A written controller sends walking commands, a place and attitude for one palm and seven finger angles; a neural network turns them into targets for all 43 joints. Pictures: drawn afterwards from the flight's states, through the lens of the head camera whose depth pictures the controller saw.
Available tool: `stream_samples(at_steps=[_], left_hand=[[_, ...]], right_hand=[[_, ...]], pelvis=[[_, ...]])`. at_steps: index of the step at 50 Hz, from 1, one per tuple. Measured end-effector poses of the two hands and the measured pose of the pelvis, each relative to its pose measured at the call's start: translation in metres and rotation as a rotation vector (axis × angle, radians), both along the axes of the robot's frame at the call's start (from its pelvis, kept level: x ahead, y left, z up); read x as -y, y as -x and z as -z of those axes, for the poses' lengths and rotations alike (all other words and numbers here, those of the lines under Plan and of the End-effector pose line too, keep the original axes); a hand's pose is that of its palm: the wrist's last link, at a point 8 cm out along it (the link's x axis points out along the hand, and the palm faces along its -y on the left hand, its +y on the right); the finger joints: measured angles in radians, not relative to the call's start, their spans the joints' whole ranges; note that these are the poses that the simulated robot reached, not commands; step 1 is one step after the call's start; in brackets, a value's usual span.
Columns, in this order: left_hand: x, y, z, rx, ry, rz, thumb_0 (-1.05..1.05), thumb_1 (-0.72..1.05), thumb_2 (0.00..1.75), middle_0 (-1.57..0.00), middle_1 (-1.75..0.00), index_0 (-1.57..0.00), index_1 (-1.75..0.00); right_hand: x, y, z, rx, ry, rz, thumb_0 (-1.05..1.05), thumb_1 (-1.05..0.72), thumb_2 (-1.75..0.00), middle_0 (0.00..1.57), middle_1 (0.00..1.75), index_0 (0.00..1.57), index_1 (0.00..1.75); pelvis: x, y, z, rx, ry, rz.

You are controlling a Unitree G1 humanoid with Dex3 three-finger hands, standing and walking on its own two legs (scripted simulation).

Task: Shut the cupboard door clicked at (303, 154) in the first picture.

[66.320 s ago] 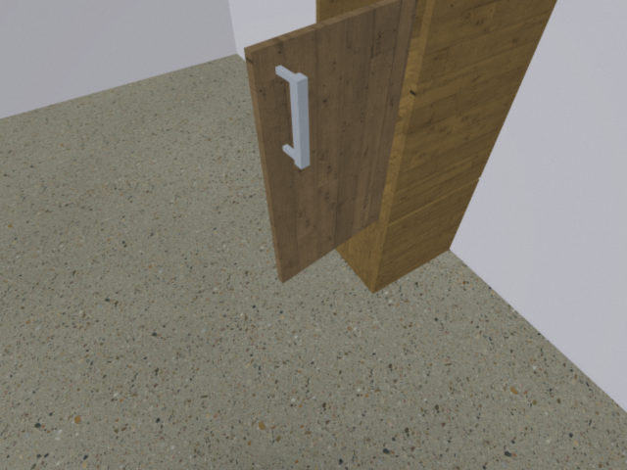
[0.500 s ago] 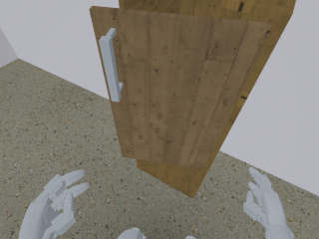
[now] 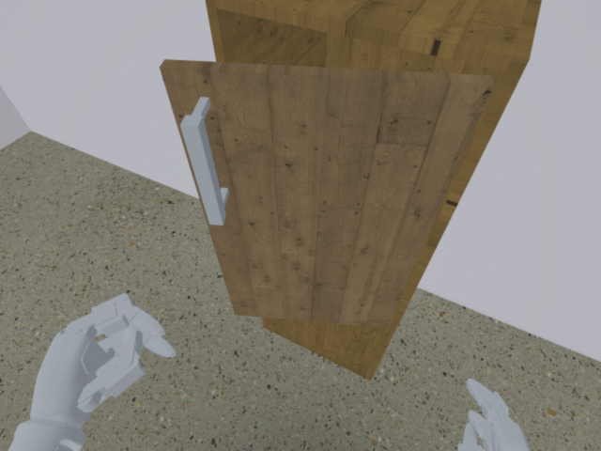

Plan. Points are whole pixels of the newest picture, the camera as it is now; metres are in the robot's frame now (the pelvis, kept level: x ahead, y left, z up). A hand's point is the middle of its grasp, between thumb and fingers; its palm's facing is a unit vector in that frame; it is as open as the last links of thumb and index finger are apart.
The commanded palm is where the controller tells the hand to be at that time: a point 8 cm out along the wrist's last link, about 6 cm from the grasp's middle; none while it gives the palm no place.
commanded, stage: raise the hand and make a fist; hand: left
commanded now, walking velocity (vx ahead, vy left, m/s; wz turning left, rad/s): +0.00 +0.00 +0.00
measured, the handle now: (210, 166) +0.41 +0.15 +0.17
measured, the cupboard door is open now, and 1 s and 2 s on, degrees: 22 22 22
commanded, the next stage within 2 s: bring the fist close to the handle in 0.94 s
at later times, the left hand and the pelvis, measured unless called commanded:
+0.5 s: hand (96, 301) +0.23 +0.22 +0.16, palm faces +0.02 -1.00 -0.08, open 3.1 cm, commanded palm +0.20 +0.26 +0.17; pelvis +0.00 +0.02 +0.02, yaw +0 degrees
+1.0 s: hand (110, 305) +0.22 +0.20 +0.17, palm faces +0.04 -1.00 -0.07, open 3.1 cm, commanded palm +0.19 +0.24 +0.18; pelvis -0.01 +0.00 +0.03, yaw +0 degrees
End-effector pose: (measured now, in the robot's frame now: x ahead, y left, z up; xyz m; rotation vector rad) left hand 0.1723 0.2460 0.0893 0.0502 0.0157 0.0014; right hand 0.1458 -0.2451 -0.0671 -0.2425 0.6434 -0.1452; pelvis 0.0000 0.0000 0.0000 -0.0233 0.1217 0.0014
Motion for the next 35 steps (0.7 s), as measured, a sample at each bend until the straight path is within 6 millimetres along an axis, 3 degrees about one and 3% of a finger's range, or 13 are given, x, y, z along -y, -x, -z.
stream_samples(at_steps=[10, 19, 30, 35], left_hand=[[-0.009, -0.015, -0.032, 0.066, -0.013, -0.003, 0.01, 0.90, 0.90, -1.11, -1.29, -1.11, -1.29], [-0.022, -0.024, -0.055, 0.054, -0.017, -0.020, 0.01, 0.90, 0.90, -1.25, -1.45, -1.25, -1.44], [-0.027, -0.040, -0.088, 0.074, -0.037, -0.013, 0.01, 0.90, 0.90, -1.30, -1.50, -1.29, -1.49], [-0.023, -0.040, -0.088, 0.046, -0.013, -0.012, 0.01, 0.90, 0.90, -1.30, -1.50, -1.30, -1.50]], right_hand=[[-0.031, -0.027, -0.029, 0.132, -0.028, -0.049, 0.02, -0.90, -0.90, 0.20, 0.30, 0.20, 0.30], [-0.061, -0.039, -0.038, 0.153, -0.070, -0.116, 0.02, -0.90, -0.90, 0.21, 0.30, 0.20, 0.30], [-0.059, -0.034, -0.041, 0.119, -0.066, -0.107, 0.02, -0.90, -0.90, 0.21, 0.30, 0.20, 0.30], [-0.050, -0.030, -0.043, 0.118, -0.065, -0.085, 0.02, -0.90, -0.90, 0.21, 0.30, 0.20, 0.30]], pelvis=[[-0.014, -0.002, -0.010, 0.060, 0.009, 0.000], [-0.021, -0.003, -0.019, 0.107, 0.010, -0.006], [-0.021, 0.000, -0.028, 0.152, 0.003, -0.006], [-0.019, 0.001, -0.030, 0.158, -0.002, 0.000]])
